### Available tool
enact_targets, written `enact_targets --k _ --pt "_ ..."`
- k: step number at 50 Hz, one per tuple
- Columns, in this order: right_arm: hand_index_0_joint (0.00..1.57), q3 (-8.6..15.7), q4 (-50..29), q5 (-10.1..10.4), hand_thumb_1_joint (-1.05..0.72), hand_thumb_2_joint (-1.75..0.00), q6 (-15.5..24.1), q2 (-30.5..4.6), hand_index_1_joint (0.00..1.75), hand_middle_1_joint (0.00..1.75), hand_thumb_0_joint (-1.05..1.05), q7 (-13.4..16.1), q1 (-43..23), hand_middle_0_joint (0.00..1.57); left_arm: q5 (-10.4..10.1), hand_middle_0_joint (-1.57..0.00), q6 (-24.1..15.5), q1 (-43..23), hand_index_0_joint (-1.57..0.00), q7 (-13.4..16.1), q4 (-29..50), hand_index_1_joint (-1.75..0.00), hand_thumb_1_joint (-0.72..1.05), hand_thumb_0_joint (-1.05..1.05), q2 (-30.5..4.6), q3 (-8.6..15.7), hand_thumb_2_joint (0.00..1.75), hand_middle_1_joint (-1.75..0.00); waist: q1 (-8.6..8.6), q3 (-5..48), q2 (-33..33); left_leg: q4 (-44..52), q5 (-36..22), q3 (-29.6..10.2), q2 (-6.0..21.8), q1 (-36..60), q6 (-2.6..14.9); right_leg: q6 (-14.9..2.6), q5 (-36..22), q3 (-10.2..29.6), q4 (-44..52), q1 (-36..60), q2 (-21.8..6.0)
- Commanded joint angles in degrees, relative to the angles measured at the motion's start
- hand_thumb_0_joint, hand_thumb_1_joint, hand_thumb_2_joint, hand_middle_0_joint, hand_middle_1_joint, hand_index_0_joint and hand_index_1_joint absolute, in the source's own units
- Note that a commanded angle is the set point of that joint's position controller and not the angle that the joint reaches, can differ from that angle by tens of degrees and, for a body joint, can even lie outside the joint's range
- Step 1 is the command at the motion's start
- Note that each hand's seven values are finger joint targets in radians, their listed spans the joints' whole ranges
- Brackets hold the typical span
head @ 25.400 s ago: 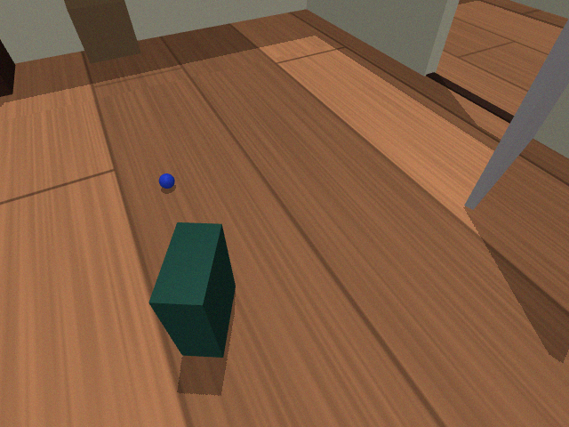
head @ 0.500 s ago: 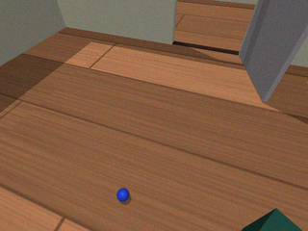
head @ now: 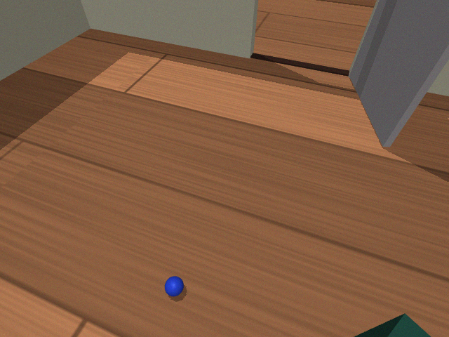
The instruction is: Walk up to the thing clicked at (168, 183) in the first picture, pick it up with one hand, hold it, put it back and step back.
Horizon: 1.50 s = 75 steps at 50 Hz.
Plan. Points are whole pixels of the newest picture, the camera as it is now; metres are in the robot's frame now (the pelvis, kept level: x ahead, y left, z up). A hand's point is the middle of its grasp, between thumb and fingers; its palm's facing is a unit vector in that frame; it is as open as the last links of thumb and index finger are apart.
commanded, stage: walk up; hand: left
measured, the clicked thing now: (174, 286) +0.43 +0.23 -0.73
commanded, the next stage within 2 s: none
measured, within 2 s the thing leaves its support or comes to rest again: neither
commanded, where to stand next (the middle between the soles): +0.04 +0.00 m, yaw +0 degrees
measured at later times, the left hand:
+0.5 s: hand out of the picture +0.10 +0.25 -0.15, palm faces -0.01 -0.93 -0.37, open 7.4 cm
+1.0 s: hand out of the picture +0.08 +0.25 -0.15, palm faces -0.02 -0.94 -0.34, open 7.4 cm
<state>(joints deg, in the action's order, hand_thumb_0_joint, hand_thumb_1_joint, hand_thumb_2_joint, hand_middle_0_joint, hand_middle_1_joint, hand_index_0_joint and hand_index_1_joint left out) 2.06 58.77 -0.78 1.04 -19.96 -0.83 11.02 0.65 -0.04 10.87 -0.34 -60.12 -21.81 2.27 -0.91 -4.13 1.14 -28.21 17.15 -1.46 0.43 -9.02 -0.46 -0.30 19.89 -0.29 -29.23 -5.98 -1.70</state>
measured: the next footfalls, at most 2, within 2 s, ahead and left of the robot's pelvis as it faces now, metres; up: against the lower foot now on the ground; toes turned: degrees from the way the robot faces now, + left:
none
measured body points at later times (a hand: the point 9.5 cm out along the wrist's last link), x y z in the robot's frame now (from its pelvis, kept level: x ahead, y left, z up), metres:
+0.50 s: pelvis +0.02 -0.01 +0.00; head +0.06 -0.02 +0.44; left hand +0.10 +0.30 -0.13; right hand +0.14 -0.31 -0.13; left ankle +0.04 +0.12 -0.74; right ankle -0.01 -0.14 -0.74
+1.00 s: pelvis -0.01 -0.01 +0.00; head +0.01 +0.00 +0.45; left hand +0.08 +0.30 -0.12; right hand +0.08 -0.31 -0.12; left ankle +0.04 +0.12 -0.74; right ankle -0.01 -0.14 -0.74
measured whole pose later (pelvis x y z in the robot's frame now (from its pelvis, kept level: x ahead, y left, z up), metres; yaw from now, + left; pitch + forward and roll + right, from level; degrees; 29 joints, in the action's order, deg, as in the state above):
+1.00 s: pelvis -0.01 -0.01 +0.00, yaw +0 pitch -3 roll +0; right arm 2.1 61.6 -0.1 -0.9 -20.5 -1.4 4.8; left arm 0.6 0.9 5.5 -0.8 -60.5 -20.6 1.6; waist 0.3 -5.8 0.1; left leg -23.9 8.6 0.4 1.3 -12.4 -0.7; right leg 0.9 13.6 0.6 -24.8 -8.3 -0.9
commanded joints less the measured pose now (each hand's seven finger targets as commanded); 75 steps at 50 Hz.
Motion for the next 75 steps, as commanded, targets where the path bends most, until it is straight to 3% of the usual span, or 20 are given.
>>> enact_targets --k 1,3,4,5,6,8,10,11,12,13,14,16,19,21,22,26,32,47,61,75 --pt "0.2 3.41 -6.07 0.36 -0.9 -0.9 0.26 -14.34 0.3 0.3 0.0 1.25 -2.61 0.2 0.17 -0.2 -2.11 1.16 -0.2 0.87 4.14 -0.3 0.9 0.0 -10.82 2.3 0.9 -0.3 -0.45 5.56 -5.09 -0.22 -24.58 -7.09 7.88 1.65 7.42 -2.88 -17.81 2.26 4.62 1.87 -2.07" --pt "0.2 2.47 -8.21 0.56 -0.9 -0.9 0.14 -11.22 0.3 0.3 0.0 1.39 -6.16 0.2 0.02 -0.2 -2.37 6.93 -0.2 1.43 2.92 -0.3 0.9 0.0 -14.6 3.56 0.9 -0.3 -2.97 5.3 2.78 -11.83 -16.62 1.55 0.46 -11.57 3.34 -6.58 -32.21 9.61 6.81 13.87 -8.76" --pt "0.2 2.03 -8.51 0.12 -0.9 -0.9 -0.08 -9.46 0.3 0.3 0.0 1.55 -6.97 0.2 0.09 -0.2 -2.38 6.1 -0.2 1.58 3.59 -0.3 0.9 0.0 -15.69 3.81 0.9 -0.3 -3.3 2.44 6.09 -15.42 4.28 3.37 -1.98 -17.2 2.01 -11.72 -37.33 14.98 7.86 13.7 -15.38" --pt "0.2 2.34 -9.04 -0.31 -0.9 -0.9 -0.26 -9.92 0.3 0.3 0.0 1.61 -8.13 0.2 0.46 -0.2 -2.41 6.36 -0.2 1.61 4.45 -0.3 0.9 0.0 -15.77 3.94 0.9 -0.3 -3.8 -0.38 6.78 -19.57 16.86 0.91 -0.74 -20.13 2.23 -15.16 -40.31 17.87 9.46 10.82 -19.24" --pt "0.2 2.47 -9.23 -0.19 -0.9 -0.9 -0.19 -10.25 0.3 0.3 0.0 1.28 -7.94 0.2 0.77 -0.2 -2.46 4.9 -0.2 1.54 5.39 -0.3 0.9 0.0 -15.43 3.92 0.9 -0.3 -2.85 -2.31 6.03 -19.69 18.84 -1.25 0.26 -20.18 2.45 -15.6 -40.11 16.46 9.66 8.65 -18.95" --pt "0.2 2.02 -6.86 0.72 -0.9 -0.9 -0.16 -9.23 0.3 0.3 0.0 1.06 -4.74 0.2 0.8 -0.2 -1.84 -3.17 -0.2 2.26 7.1 -0.3 0.9 0.0 -12.12 2.44 0.9 -0.3 1.13 -1.56 6.97 -4.4 9.75 -0.43 2.46 -11.07 2.61 -9.52 -48.99 7.11 3.18 4.85 -12.3" --pt "0.2 3.74 -3.94 0.06 -0.9 -0.9 0.5 -11.8 0.3 0.3 0.0 1.16 1.48 0.2 -0.39 -0.2 -1.24 -6.6 -0.2 1.92 8.29 -0.3 0.9 0.0 -11.81 2.03 0.9 -0.3 4.42 5.67 4.22 7.46 -26.79 -0.81 3.41 5.62 3.19 -2.53 -41.02 0.89 -4.63 -0.79 -6.54" --pt "0.2 4.74 -3.97 -0.67 -0.9 -0.9 0.75 -15.07 0.3 0.3 0.0 1.55 2.25 0.2 -1.74 -0.2 -0.9 -4.91 -0.2 1.69 9.12 -0.3 0.9 0.0 -9.41 1.49 0.9 -0.3 4.32 10.17 -3.3 7.24 -40.0 -10.3 10.18 15.75 6.4 0.17 -29.53 -0.27 -12.32 -8.65 -1.64" --pt "0.2 4.34 -5.71 -0.11 -0.9 -0.9 1.18 -15.58 0.3 0.3 0.0 1.9 -0.05 0.2 -2.54 -0.2 -0.05 -2.11 -0.2 1.57 8.52 -0.3 0.9 0.0 -7.58 0.97 0.9 -0.3 2.74 11.25 -6.68 8.66 -42.28 -19.0 18.11 13.96 12.47 0.68 2.62 2.11 -14.02 -9.73 3.22" --pt "0.2 4.24 -5.44 0.91 -0.9 -0.9 1.29 -16.23 0.3 0.3 0.0 1.87 -1.51 0.2 -2.17 -0.2 0.71 -1.9 -0.2 1.85 6.98 -0.3 0.9 0.0 -9.89 1.76 0.9 -0.3 2.17 9.78 -8.14 7.29 -40.69 -17.87 20.14 5.85 15.98 -0.34 16.51 5.17 -16.68 -4.6 1.04" --pt "0.2 3.65 -5.05 0.42 -0.9 -0.9 1.0 -14.86 0.3 0.3 0.0 1.95 -4.82 0.2 -2.1 -0.2 0.62 -3.04 -0.2 1.79 6.89 -0.3 0.9 0.0 -9.2 1.32 0.9 -0.3 0.95 6.91 -8.34 7.37 -36.76 -14.52 18.36 4.67 14.23 -1.12 17.96 4.97 -13.9 -6.16 0.28" --pt "0.2 2.95 -6.18 -0.04 -0.9 -0.9 0.65 -13.77 0.3 0.3 0.0 2.29 -9.24 0.2 -1.46 -0.2 0.27 -1.5 -0.2 1.68 4.57 -0.3 0.9 0.0 -9.21 1.51 0.9 -0.3 -0.78 4.32 -9.47 4.38 -35.64 -8.7 14.21 3.84 10.19 -1.54 8.53 3.81 -5.86 -6.43 -0.79" --pt "0.2 2.72 -5.69 1.46 -0.9 -0.9 -0.42 -12.86 0.3 0.3 0.0 1.93 -8.8 0.2 -0.71 -0.2 -0.83 0.22 -0.2 1.62 3.02 -0.3 0.9 0.0 -11.57 2.11 0.9 -0.3 -0.3 7.55 -4.12 -1.59 -28.01 -2.15 7.0 0.49 4.29 -2.13 -25.33 5.84 5.7 1.73 -4.23" --pt "0.2 2.74 -5.5 2.14 -0.9 -0.9 -1.44 -11.27 0.3 0.3 0.0 1.47 -7.59 0.2 -0.59 -0.2 -1.05 -3.52 -0.2 1.35 4.8 -0.3 0.9 0.0 -15.75 2.67 0.9 -0.3 1.1 7.4 1.58 -3.47 -10.81 0.56 1.32 2.54 1.57 -6.65 -29.6 11.81 7.15 -4.56 -11.38" --pt "0.2 2.7 -4.87 1.52 -0.9 -0.9 -1.69 -10.73 0.3 0.3 0.0 1.42 -7.66 0.2 -0.5 -0.2 -0.89 -5.5 -0.2 1.29 5.38 -0.3 0.9 0.0 -15.63 2.62 0.9 -0.3 1.04 5.04 3.31 -3.22 -8.75 0.27 1.31 4.06 1.3 -7.51 -28.86 12.5 6.68 -7.4 -11.98" --pt "0.2 2.84 -3.64 1.1 -0.9 -0.9 -1.13 -11.47 0.3 0.3 0.0 0.94 -8.13 0.2 -0.63 -0.2 -0.54 -5.68 -0.2 1.52 5.0 -0.3 0.9 0.0 -12.46 2.24 0.9 -0.3 0.64 6.69 5.0 -0.58 -23.22 -1.26 4.32 3.99 3.17 -3.02 -31.23 5.63 4.66 -3.21 -6.77" --pt "0.2 2.68 -2.64 0.99 -0.9 -0.9 -1.02 -12.68 0.3 0.3 0.0 0.81 -8.3 0.2 -0.53 -0.2 -0.1 -6.72 -0.2 1.39 5.3 -0.3 0.9 0.0 -11.42 1.93 0.9 -0.3 0.8 8.77 -0.13 2.94 -23.92 -2.79 6.25 4.71 3.69 -2.64 -21.41 4.77 4.5 -2.22 -5.2" --pt "0.2 2.51 -0.93 0.45 -0.9 -0.9 -0.98 -12.78 0.3 0.3 0.0 0.21 -8.63 0.2 0.1 -0.2 -0.14 -7.43 -0.2 0.44 3.23 -0.3 0.9 0.0 -11.88 2.15 0.9 -0.3 1.23 3.11 -0.64 9.2 -3.24 -4.43 5.72 -0.54 2.55 -2.64 -6.0 7.45 11.26 -5.95 -5.44" --pt "0.2 2.29 -0.53 0.4 -0.9 -0.9 -0.64 -12.77 0.3 0.3 0.0 0.25 -8.49 0.2 -0.01 -0.2 -0.41 -4.23 -0.2 0.24 2.1 -0.3 0.9 0.0 -10.35 1.71 0.9 -0.3 0.8 3.31 -2.89 11.16 0.32 -6.77 7.26 -2.44 2.81 -2.42 -4.33 6.49 10.89 -5.93 -4.22" --pt "0.2 2.03 -0.48 0.89 -0.9 -0.9 -0.39 -12.87 0.3 0.3 0.0 0.36 -7.67 0.2 -0.04 -0.2 -0.84 -3.95 -0.2 0.44 2.72 -0.3 0.9 0.0 -10.87 1.56 0.9 -0.3 1.01 6.01 -1.78 8.4 -8.84 -5.14 6.91 -0.02 2.7 -2.38 -11.66 6.44 9.67 -5.24 -4.8"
